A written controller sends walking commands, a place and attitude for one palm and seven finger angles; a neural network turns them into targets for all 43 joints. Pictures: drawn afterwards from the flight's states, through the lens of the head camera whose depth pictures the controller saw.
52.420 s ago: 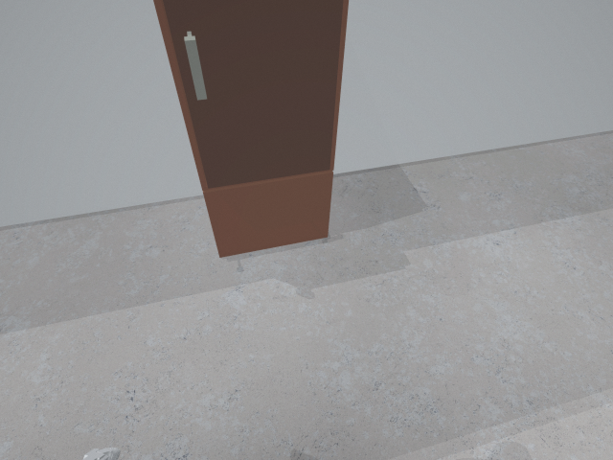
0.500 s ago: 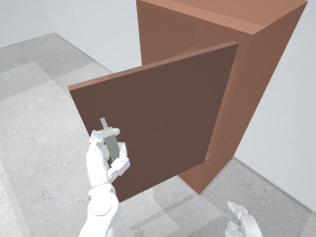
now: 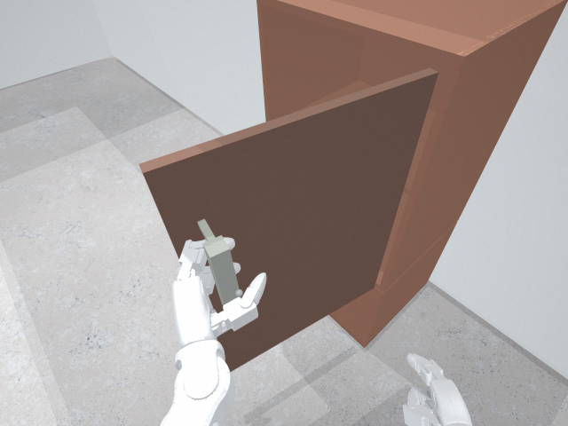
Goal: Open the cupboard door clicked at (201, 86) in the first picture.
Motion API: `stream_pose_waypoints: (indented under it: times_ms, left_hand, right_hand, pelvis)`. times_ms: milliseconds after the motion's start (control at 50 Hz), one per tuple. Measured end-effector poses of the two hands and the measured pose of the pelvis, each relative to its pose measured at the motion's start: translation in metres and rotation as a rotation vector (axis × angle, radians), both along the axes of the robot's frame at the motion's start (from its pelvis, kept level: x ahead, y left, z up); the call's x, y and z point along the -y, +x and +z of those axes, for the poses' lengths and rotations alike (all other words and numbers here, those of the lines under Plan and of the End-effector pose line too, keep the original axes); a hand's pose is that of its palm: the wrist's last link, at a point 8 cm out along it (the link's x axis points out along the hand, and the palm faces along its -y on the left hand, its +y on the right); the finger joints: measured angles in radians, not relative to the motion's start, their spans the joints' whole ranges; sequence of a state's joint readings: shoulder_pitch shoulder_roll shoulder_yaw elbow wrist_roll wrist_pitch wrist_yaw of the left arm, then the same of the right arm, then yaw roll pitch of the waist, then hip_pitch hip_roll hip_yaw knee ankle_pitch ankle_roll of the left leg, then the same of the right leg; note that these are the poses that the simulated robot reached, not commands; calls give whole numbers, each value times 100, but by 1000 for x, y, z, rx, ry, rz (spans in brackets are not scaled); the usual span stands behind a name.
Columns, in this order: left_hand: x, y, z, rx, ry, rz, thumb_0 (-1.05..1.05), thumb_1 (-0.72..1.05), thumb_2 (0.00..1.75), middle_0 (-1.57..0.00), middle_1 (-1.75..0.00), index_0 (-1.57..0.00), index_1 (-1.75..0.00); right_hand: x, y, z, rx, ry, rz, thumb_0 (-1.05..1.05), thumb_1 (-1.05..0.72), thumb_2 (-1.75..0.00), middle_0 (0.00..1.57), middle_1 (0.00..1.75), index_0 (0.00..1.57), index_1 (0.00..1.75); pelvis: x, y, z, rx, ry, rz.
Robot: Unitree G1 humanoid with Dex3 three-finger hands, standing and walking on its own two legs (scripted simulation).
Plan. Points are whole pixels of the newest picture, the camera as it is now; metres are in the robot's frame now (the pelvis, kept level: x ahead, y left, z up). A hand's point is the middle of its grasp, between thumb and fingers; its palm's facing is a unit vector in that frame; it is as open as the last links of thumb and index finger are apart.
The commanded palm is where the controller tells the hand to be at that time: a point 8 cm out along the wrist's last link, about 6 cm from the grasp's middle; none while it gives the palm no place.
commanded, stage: open thumb and fingers to let go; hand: left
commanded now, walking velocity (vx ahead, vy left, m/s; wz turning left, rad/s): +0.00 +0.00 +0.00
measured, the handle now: (219, 268) +0.31 +0.11 +0.08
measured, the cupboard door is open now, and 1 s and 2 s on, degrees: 79 79 79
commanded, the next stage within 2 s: slide the hand sideways off the handle in 0.50 s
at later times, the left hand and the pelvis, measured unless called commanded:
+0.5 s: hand (239, 292) +0.27 +0.08 +0.09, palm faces +0.27 -0.96 +0.01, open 14.7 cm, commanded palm +0.23 +0.12 +0.09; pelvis -0.01 +0.02 +0.00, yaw -1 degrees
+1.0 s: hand (228, 318) +0.24 +0.09 +0.09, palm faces -0.16 -0.99 +0.01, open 16.0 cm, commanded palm +0.21 +0.15 +0.09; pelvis -0.01 +0.03 -0.01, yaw -1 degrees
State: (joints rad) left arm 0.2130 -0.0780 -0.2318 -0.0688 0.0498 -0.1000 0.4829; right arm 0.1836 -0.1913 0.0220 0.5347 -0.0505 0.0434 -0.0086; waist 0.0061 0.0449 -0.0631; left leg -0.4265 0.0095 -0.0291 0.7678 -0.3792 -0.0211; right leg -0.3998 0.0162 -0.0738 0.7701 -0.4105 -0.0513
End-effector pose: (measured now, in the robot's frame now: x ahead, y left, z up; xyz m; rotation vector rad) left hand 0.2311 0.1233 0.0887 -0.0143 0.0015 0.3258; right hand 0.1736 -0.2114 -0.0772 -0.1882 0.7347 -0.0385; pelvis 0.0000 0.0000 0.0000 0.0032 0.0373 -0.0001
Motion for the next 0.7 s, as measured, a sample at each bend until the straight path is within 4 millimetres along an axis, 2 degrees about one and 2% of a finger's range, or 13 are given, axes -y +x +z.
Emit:
stream_pose_waypoints:
  times_ms: [160, 280, 440, 620, 700]
  left_hand:
    - [-3, 1, 0, 7, 1, -20, 0, -18, 44, -32, -123, -33, -123]
    - [-3, 0, 0, 5, 5, -34, 0, -39, 35, -30, -112, -30, -112]
    - [0, 4, 0, 5, 8, -49, -1, -48, 31, -27, -83, -27, -82]
    - [-4, 2, 0, 2, 5, -54, -1, -50, 30, -38, -67, -39, -66]
    - [-13, -1, -2, 28, 64, -222, -1, -50, 30, -34, -58, -31, -57]
  right_hand:
    - [-8, -4, -2, -11, 1, -2, 2, -90, -90, 20, 30, 20, 30]
    - [-12, -9, -3, -17, 6, -7, 2, -90, -90, 20, 30, 20, 30]
    - [-16, -12, -5, -31, 0, -8, 2, -90, -90, 20, 30, 20, 30]
    - [-19, -10, -2, -26, -3, 0, 2, -90, -90, 20, 30, 20, 30]
    - [-18, -12, -1, -15, -4, 6, 2, -90, -90, 20, 30, 20, 30]
  pelvis:
    - [-7, -2, -2, -2, -4, -5]
    - [-12, -3, -3, -3, -7, -8]
    - [-15, -6, -3, 1, -11, -8]
    - [-17, -8, -3, 7, -14, -6]
    - [-18, -10, -4, 2, -9, -3]
